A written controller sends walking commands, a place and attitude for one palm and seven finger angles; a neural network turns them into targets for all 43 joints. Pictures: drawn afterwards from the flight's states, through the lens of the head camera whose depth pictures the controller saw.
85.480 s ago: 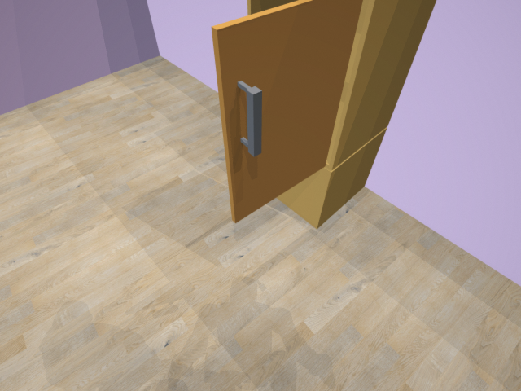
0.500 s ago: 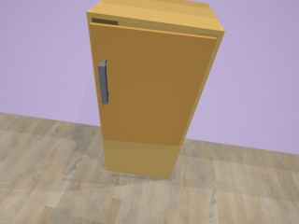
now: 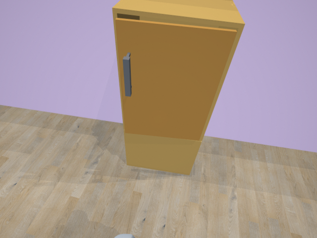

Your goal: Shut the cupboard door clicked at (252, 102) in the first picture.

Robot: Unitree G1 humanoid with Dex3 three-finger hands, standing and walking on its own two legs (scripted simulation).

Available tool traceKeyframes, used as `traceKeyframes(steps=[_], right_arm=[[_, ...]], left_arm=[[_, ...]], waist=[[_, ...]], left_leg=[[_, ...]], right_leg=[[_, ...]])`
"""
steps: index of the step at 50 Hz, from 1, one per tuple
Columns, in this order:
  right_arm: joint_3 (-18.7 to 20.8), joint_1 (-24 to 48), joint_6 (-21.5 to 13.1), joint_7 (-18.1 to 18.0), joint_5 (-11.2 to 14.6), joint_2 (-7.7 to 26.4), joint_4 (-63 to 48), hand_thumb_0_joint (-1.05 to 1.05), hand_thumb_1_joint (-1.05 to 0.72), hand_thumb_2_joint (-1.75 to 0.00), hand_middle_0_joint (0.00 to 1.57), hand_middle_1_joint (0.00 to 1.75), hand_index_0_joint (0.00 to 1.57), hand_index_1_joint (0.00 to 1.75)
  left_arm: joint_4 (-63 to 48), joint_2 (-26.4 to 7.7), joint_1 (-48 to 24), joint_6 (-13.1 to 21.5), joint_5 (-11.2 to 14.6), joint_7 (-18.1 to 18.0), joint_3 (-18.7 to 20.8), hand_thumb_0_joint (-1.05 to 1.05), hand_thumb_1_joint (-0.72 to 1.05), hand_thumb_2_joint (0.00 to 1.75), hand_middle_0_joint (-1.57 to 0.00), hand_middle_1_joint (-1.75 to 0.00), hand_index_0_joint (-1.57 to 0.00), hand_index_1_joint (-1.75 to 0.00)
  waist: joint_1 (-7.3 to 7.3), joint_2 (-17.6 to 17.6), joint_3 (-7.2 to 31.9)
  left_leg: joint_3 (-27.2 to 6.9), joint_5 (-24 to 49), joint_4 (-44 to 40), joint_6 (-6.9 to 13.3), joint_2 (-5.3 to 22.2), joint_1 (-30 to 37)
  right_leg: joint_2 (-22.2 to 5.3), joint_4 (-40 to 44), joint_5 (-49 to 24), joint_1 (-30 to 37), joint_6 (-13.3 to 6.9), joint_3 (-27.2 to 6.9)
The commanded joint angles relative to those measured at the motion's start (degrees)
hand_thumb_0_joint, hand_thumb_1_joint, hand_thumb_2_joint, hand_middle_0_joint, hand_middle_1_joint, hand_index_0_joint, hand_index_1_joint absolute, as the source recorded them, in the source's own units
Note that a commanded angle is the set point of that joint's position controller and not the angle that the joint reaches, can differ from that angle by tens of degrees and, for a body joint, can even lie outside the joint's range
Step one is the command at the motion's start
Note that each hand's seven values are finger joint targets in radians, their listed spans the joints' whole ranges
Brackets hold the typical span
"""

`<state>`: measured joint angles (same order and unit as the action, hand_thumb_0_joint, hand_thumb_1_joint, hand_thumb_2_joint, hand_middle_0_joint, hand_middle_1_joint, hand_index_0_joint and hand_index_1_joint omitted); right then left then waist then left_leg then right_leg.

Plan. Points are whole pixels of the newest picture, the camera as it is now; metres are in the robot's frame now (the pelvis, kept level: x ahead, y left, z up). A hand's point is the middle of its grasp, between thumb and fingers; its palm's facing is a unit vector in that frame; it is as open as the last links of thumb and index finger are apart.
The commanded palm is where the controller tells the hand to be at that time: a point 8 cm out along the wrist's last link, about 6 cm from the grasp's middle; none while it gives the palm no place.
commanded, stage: come to a stop and stand still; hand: left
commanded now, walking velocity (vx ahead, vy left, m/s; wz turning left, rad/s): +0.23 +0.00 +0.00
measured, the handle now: (128, 74) +0.69 +0.16 +0.05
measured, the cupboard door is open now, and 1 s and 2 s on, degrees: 4 4 4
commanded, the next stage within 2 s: look again from close up in 1.36 s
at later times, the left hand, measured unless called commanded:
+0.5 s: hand out of the picture +0.10 +0.21 -0.17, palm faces +0.00 -0.99 -0.17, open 7.4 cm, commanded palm none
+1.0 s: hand out of the picture +0.11 +0.16 -0.17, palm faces +0.05 -0.98 -0.19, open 7.2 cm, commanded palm none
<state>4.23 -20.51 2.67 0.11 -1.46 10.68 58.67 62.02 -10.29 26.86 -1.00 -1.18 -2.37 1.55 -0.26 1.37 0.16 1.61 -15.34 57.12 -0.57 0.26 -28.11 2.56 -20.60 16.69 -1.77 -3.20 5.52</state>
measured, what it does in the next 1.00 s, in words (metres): steps on the spot: left foot, then right foot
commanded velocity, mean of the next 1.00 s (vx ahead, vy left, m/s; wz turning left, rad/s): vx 0.00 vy -0.05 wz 0.00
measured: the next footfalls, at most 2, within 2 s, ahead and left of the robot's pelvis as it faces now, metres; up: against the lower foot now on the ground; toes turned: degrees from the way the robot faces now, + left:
left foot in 0.16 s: +0.08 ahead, +0.11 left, +0.00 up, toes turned +5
right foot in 0.60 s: +0.12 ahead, -0.12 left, +0.00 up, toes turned -5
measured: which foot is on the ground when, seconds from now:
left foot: up 0.00-0.14, down 0.16-1.00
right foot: down 0.00-0.16, up 0.18-0.58, down 0.60-1.00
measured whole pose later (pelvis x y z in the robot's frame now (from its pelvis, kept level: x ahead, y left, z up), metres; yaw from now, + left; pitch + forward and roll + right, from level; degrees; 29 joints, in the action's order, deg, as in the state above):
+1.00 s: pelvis +0.07 -0.02 +0.00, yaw +1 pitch +0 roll +0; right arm 0.5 -15.1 -0.5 -2.5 -1.2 8.4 63.0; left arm 61.0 -10.2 13.1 0.8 -0.1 -1.3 0.5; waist 0.8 0.6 -1.8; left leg 3.7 -15.9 24.6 -1.1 2.6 -8.1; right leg 0.1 -24.8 13.0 -11.4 -2.0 5.5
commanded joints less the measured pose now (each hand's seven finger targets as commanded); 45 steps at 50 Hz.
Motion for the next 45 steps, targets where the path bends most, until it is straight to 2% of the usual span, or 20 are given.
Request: traceKeyframes(steps=[1, 4, 6, 7, 8, 9, 10, 13, 16, 20, 25, 28, 30, 31, 32, 34, 38, 40, 42, 45], right_arm=[[0.0, 6.7, -2.5, 0.7, 0.1, 3.1, -5.6, 0.00, -0.90, -0.90, 0.20, 0.30, 0.20, 0.30], [-0.8, 4.5, -3.6, 0.6, 0.1, 2.3, -5.2, 0.00, -0.90, -0.90, 0.20, 0.30, 0.20, 0.30], [-1.6, -1.4, -4.5, -0.1, 0.3, 1.5, -2.3, 0.00, -0.90, -0.90, 0.20, 0.30, 0.20, 0.30], [-1.6, -5.8, -5.0, -0.7, 0.5, 3.6, -0.5, 0.00, -0.90, -0.90, 0.20, 0.30, 0.20, 0.30], [-0.7, -10.4, -5.2, -1.2, 0.3, 8.2, 0.8, 0.00, -0.90, -0.90, 0.20, 0.30, 0.20, 0.30], [-0.6, -13.7, -4.4, -1.8, 0.2, 10.3, 0.8, 0.00, -0.90, -0.90, 0.20, 0.30, 0.20, 0.30], [-0.9, -12.7, -3.9, -2.3, -0.2, 10.2, 1.0, 0.00, -0.90, -0.90, 0.20, 0.30, 0.20, 0.30], [-2.3, -4.8, -4.9, -2.8, -0.3, 5.2, -0.2, 0.00, -0.90, -0.90, 0.20, 0.30, 0.20, 0.30], [-2.9, -3.0, -5.7, -3.1, 0.1, 3.4, -0.3, 0.00, -0.90, -0.90, 0.20, 0.30, 0.20, 0.30], [-2.6, -3.6, -5.4, -3.3, -0.1, 3.5, 0.2, 0.00, -0.90, -0.90, 0.20, 0.30, 0.20, 0.30], [-1.6, -2.3, -4.2, -2.9, -0.7, 4.5, 0.2, 0.00, -0.90, -0.90, 0.20, 0.30, 0.20, 0.30], [-1.4, -2.2, -3.7, -2.3, 0.0, 3.6, 0.5, 0.00, -0.90, -0.90, 0.20, 0.30, 0.20, 0.30], [-2.5, -4.2, -3.4, -1.8, 0.9, -1.3, 0.0, 0.00, -0.90, -0.90, 0.20, 0.30, 0.20, 0.30], [-2.2, -3.5, -2.8, -2.0, 0.8, -0.9, -0.3, 0.00, -0.90, -0.90, 0.20, 0.30, 0.20, 0.30], [-2.3, -1.9, -2.5, -1.9, 0.8, -2.0, 0.0, 0.00, -0.90, -0.90, 0.20, 0.30, 0.20, 0.30], [-2.5, -1.5, -2.1, -1.7, 0.7, -1.0, 1.2, 0.00, -0.90, -0.90, 0.20, 0.30, 0.20, 0.30], [-3.2, -3.6, -2.5, -1.6, 0.7, -2.4, 3.7, 0.00, -0.90, -0.90, 0.20, 0.30, 0.20, 0.30], [-3.1, -2.5, -3.3, -1.9, 0.2, 0.5, 3.6, 0.00, -0.90, -0.90, 0.20, 0.30, 0.20, 0.30], [-3.1, 2.2, -3.5, -1.8, 0.1, 1.2, 2.4, 0.00, -0.90, -0.90, 0.20, 0.30, 0.20, 0.30], [-3.6, 2.1, -3.9, -2.1, 0.5, 0.5, 2.4, 0.00, -0.90, -0.90, 0.20, 0.30, 0.20, 0.30]], left_arm=[[-4.1, -7.4, -0.1, 3.4, -0.9, 0.3, 1.5, 0.00, 0.90, 0.90, -0.20, -0.30, -0.20, -0.30], [-3.7, -8.8, 0.3, 3.1, -1.1, 0.8, 2.0, 0.00, 0.90, 0.90, -0.20, -0.30, -0.20, -0.30], [-3.2, -7.9, 0.3, 2.6, -0.7, 1.0, 1.8, 0.00, 0.90, 0.90, -0.20, -0.30, -0.20, -0.30], [-3.0, -5.7, 0.7, 2.4, -0.4, 1.1, 1.2, 0.00, 0.90, 0.90, -0.20, -0.30, -0.20, -0.30], [-4.3, -2.6, 0.2, 2.3, 0.0, 1.5, 0.5, 0.00, 0.90, 0.90, -0.20, -0.30, -0.20, -0.30], [-6.4, -2.8, -3.2, 2.2, -0.3, 1.5, 0.2, 0.00, 0.90, 0.90, -0.20, -0.30, -0.20, -0.30], [-7.2, -3.4, -6.7, 1.7, -0.7, 1.6, 0.4, 0.00, 0.90, 0.90, -0.20, -0.30, -0.20, -0.30], [-6.7, -2.1, -9.5, 1.1, -0.6, 2.3, 0.7, 0.00, 0.90, 0.90, -0.20, -0.30, -0.20, -0.30], [-5.4, -1.3, -7.3, 0.2, -0.3, 2.8, 0.7, 0.00, 0.90, 0.90, -0.20, -0.30, -0.20, -0.30], [-7.2, -1.9, -11.2, -0.7, -0.3, 2.5, 1.2, 0.00, 0.90, 0.90, -0.20, -0.30, -0.20, -0.30], [-9.1, -0.5, -16.1, 0.2, 0.4, 2.1, 0.8, 0.00, 0.90, 0.90, -0.20, -0.30, -0.20, -0.30], [-7.1, -3.1, -10.1, 1.8, 0.4, 1.7, 1.5, 0.00, 0.90, 0.90, -0.20, -0.30, -0.20, -0.30], [-5.4, -9.1, -7.2, 2.7, 0.4, 0.8, 1.9, 0.00, 0.90, 0.90, -0.20, -0.30, -0.20, -0.30], [-6.0, -9.5, -8.0, 2.3, 0.3, 0.7, 1.6, 0.00, 0.90, 0.90, -0.20, -0.30, -0.20, -0.30], [-6.0, -8.6, -10.1, 2.3, 0.0, 0.6, 1.4, 0.00, 0.90, 0.90, -0.20, -0.30, -0.20, -0.30], [-6.0, -6.3, -13.1, 2.5, 0.2, 0.3, 1.3, 0.00, 0.90, 0.90, -0.20, -0.30, -0.20, -0.30], [-6.5, -5.0, -15.7, 2.0, 0.7, 0.2, 0.9, 0.00, 0.90, 0.90, -0.20, -0.30, -0.20, -0.30], [-6.4, -2.5, -14.6, 1.6, 1.3, 0.7, 0.3, 0.00, 0.90, 0.90, -0.20, -0.30, -0.20, -0.30], [-5.7, -2.2, -13.5, 1.6, 0.8, 0.8, 0.3, 0.00, 0.90, 0.90, -0.20, -0.30, -0.20, -0.30], [-3.2, -3.3, -10.6, 2.2, 0.8, 0.9, -0.2, 0.00, 0.90, 0.90, -0.20, -0.30, -0.20, -0.30]], waist=[[2.01, 2.9, -12.6], [1.88, 4.3, -8.5], [0.28, 3.6, -5.5], [-1.03, -2.8, -2.5], [-2.54, -16.8, -0.9], [-3.67, -17.1, -1.2], [-4.07, -11.2, -3.5], [-0.53, -5.3, -8.6], [1.16, -7.6, -6.5], [0.37, -9.0, -5.0], [-1.42, -10.3, -2.6], [1.24, -4.3, 1.6], [0.82, 12.6, 7.3], [1.05, 9.2, 6.1], [0.65, 8.5, 3.1], [-0.04, 15.0, 1.8], [-2.03, 4.5, -0.1], [-0.65, -7.2, -2.7], [1.30, -11.9, -4.5], [1.30, -7.9, -2.2]], left_leg=[[1.8, -6.3, -8.3, 1.3, 2.4, -6.5], [2.3, -8.3, -20.0, 2.2, 2.1, 3.0], [5.3, -3.3, -33.6, 2.3, -0.5, 16.3], [0.3, -2.0, -37.4, 3.2, 3.1, 25.3], [-17.6, -3.7, -40.1, 7.5, 16.2, 31.8], [-28.4, -1.1, -45.0, 11.8, 22.9, 31.1], [-27.4, -0.5, -46.1, 13.0, 23.8, 26.5], [-18.0, 7.5, -46.3, 11.2, 19.2, 15.0], [-7.7, 17.1, -45.3, 8.1, 13.9, 13.6], [-5.2, 26.1, -42.4, 9.0, 14.8, 16.6], [-4.6, 29.8, -37.2, 9.2, 14.3, 18.2], [-3.1, 14.4, -30.1, 4.7, 10.2, 13.8], [2.8, -14.5, -21.1, 0.0, 2.1, 4.3], [1.7, -19.0, -15.9, 0.1, 1.9, 6.5], [1.2, -18.4, -13.9, 0.3, 2.3, 6.9], [0.5, -14.0, -13.1, 0.3, 3.2, 7.5], [1.8, 0.3, -30.9, -0.1, 2.6, 19.1], [-5.0, 5.3, -37.7, 2.0, 7.8, 17.8], [-5.3, 4.6, -40.2, 2.9, 9.4, 10.5], [-2.2, 8.3, -38.0, 1.8, 7.0, 14.2]], right_leg=[[-18.4, 13.7, 16.2, -6.5, -9.4, -18.8], [-17.3, 8.8, 13.2, -7.8, -8.4, -17.3], [-11.7, -0.4, 9.2, -11.5, -4.5, -11.0], [-9.0, -9.4, 6.7, -15.6, -2.5, -7.7], [-4.2, -22.5, 12.3, -27.7, 0.5, -1.4], [-2.2, -31.9, 17.5, -34.0, 1.0, -1.6], [-4.0, -38.3, 15.9, -34.0, 0.4, -4.7], [-6.7, -43.0, 5.1, -32.2, 1.2, -7.5], [-5.7, -42.6, -2.1, -29.3, 2.9, -6.1], [-6.4, -39.2, -2.3, -30.9, 4.2, -5.6], [-5.0, -19.6, 1.8, -21.6, 4.2, -2.0], [-5.6, -2.8, -10.7, -5.7, 4.3, -3.3], [-21.4, -1.4, -26.2, 4.4, -2.1, -19.0], [-23.7, 0.6, -27.3, -0.1, -5.7, -18.7], [-21.5, 0.9, -24.6, -4.3, -6.6, -16.1], [-17.3, 1.5, -23.9, -5.8, -6.2, -13.9], [-13.6, -0.2, -11.1, -14.4, -3.5, -9.3], [-8.2, -2.6, -5.5, -16.2, 0.1, -7.0], [-7.1, -2.8, -6.8, -9.1, 1.6, -5.2], [-8.7, -1.1, -13.7, -6.2, 1.0, -6.7]])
